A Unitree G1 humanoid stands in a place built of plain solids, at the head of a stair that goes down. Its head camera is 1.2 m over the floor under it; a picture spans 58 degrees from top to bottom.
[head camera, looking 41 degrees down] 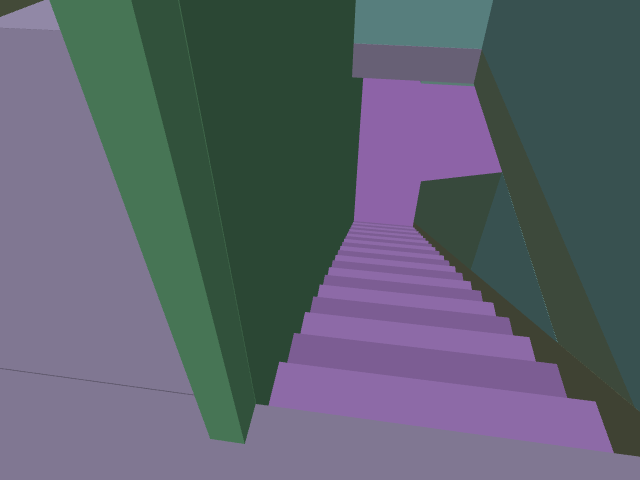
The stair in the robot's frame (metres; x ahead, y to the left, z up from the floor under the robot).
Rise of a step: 0.18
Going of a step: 0.26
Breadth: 1.10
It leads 8 degrees to the right of straight ahead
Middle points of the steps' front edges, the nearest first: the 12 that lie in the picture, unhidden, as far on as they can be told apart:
0.57 -0.36 0.00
0.83 -0.39 -0.17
1.09 -0.43 -0.35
1.35 -0.47 -0.52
1.61 -0.50 -0.70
1.87 -0.54 -0.87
2.13 -0.58 -1.05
2.39 -0.62 -1.22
2.65 -0.65 -1.40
2.91 -0.69 -1.57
3.17 -0.73 -1.75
3.43 -0.77 -1.92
